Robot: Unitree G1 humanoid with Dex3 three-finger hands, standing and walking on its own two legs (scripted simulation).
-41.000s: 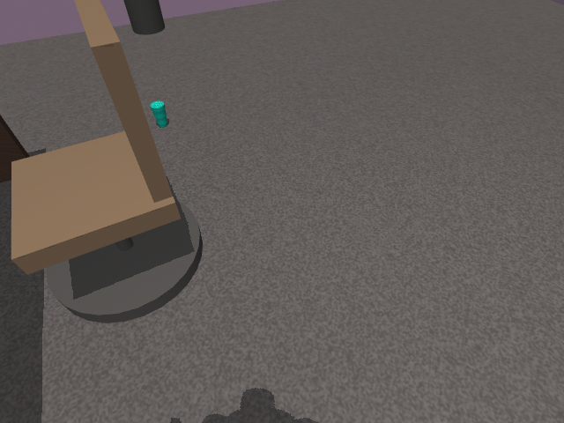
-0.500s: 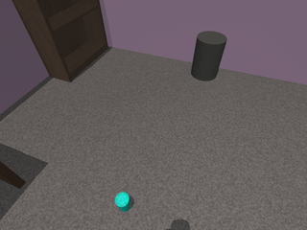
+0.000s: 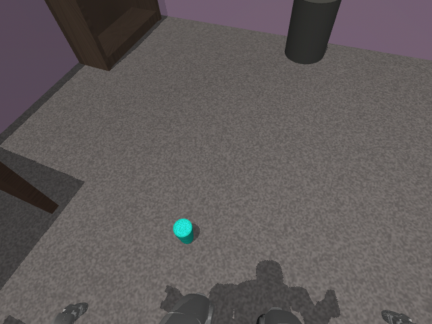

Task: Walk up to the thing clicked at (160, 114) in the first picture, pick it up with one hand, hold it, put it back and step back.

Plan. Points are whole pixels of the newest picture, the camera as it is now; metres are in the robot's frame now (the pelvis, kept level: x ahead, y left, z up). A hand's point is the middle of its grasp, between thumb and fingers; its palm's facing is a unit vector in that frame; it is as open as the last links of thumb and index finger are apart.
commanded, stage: step back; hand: left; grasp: from the side
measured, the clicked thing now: (185, 233) +0.49 +0.21 -0.69
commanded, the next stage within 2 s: none
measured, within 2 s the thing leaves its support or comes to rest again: neither
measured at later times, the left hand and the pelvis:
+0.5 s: hand out of the picture +0.00 +0.29 -0.15, palm faces -0.04 -0.91 -0.41, open 7.4 cm; pelvis -0.11 +0.03 -0.01, yaw -2 degrees
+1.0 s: hand out of the picture -0.12 +0.32 -0.15, palm faces -0.02 -0.92 -0.39, open 7.4 cm; pelvis -0.25 +0.05 +0.00, yaw -1 degrees
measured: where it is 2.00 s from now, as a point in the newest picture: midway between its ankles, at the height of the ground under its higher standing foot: outside the picture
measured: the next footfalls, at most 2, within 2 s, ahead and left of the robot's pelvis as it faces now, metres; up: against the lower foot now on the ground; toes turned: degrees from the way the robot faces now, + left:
left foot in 0.14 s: -0.03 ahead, +0.13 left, +0.00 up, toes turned +1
right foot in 0.52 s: -0.09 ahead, -0.09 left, +0.00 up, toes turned +1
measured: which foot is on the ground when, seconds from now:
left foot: up 0.00-0.12, down 0.14-0.54, up 0.56-0.82, down 0.84-1.00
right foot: down 0.00-0.16, up 0.18-0.50, down 0.52-0.86, up 0.88-1.00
